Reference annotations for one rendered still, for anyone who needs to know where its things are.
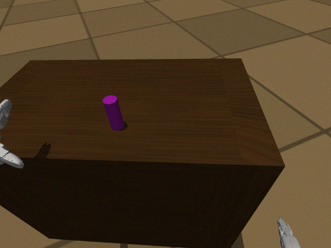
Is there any left robot hand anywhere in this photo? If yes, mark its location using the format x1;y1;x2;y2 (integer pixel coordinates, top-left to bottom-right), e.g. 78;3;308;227
0;99;24;168

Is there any right robot hand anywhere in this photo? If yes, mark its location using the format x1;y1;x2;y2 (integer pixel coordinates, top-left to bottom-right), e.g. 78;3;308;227
277;218;301;248

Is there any can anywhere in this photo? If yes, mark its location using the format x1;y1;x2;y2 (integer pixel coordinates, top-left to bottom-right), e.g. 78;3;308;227
103;95;124;131

